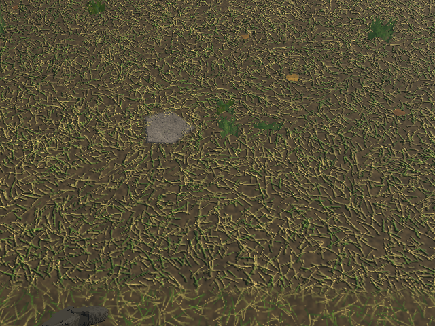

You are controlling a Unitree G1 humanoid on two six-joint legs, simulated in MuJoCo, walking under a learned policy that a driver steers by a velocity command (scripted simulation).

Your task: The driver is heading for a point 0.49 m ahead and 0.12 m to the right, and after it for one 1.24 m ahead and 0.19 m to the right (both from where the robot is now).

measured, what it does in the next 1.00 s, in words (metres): walks ahead: left foot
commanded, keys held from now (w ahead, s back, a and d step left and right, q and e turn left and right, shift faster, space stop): w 0.44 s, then w+e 0.08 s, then e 0.48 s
